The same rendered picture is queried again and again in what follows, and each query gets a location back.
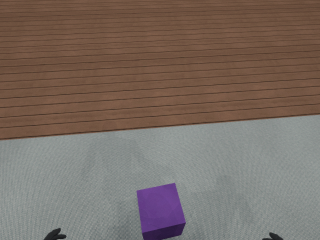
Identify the left robot hand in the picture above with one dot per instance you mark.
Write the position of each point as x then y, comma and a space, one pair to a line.
54, 235

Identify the carton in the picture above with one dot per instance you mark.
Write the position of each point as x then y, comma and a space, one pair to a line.
161, 213

